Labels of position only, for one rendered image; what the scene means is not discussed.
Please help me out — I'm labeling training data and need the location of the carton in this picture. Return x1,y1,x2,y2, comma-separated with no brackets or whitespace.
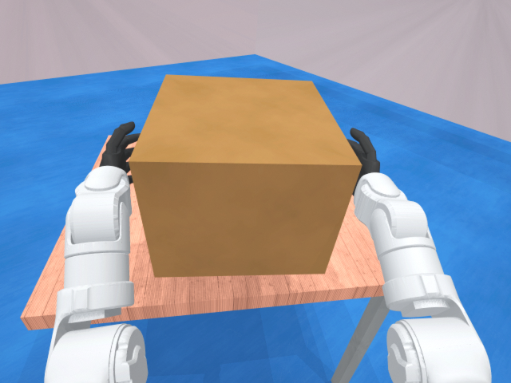
129,74,362,278

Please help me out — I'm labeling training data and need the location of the robot left forearm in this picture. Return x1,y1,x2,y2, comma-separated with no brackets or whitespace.
44,166,134,383

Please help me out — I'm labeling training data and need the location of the right robot hand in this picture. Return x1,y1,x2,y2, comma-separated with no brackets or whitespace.
347,128,380,196

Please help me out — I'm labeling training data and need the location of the left robot hand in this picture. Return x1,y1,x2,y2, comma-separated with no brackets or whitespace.
99,121,140,184

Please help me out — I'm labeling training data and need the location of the robot right forearm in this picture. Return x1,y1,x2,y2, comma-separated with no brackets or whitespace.
354,172,492,381

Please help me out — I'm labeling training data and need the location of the table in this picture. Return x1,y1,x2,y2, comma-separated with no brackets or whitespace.
20,136,390,383

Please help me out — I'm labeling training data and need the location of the robot left upper arm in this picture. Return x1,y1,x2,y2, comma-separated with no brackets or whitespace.
46,323,148,383

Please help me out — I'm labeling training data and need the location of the robot right upper arm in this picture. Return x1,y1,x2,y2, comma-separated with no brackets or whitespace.
386,317,491,383

